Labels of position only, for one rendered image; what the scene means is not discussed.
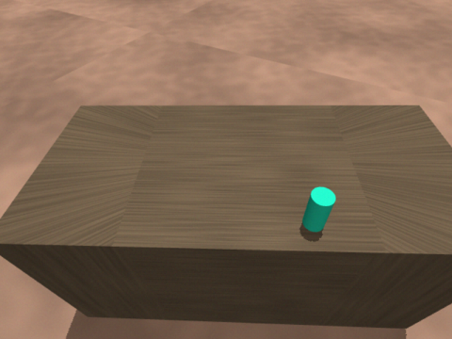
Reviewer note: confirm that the can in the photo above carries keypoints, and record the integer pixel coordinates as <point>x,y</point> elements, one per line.
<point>318,208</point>

